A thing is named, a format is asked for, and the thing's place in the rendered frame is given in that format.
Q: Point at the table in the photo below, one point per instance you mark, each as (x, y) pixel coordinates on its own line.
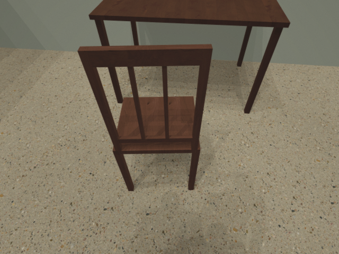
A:
(265, 13)

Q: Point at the chair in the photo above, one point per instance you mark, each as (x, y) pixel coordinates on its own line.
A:
(151, 124)

